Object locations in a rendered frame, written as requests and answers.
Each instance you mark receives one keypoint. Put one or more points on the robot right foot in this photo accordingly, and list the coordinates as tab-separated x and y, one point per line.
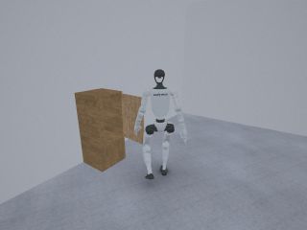
163	171

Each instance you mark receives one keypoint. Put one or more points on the robot left forearm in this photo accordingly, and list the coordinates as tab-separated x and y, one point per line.
139	117

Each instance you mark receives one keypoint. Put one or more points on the robot right shin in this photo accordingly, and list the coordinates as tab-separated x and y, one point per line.
165	155

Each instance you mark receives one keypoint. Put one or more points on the cupboard door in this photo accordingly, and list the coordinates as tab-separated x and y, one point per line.
130	108

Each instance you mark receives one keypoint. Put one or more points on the robot left hand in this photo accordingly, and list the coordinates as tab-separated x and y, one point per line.
136	128

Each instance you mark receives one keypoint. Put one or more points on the robot right forearm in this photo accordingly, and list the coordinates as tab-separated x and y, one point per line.
181	119

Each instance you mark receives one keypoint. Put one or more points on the right robot upper arm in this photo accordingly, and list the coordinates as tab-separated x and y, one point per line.
173	93

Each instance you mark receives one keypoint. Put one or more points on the left robot upper arm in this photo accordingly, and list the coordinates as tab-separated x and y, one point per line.
144	100

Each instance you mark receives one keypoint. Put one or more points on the robot right hand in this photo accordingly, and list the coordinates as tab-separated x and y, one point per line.
184	132

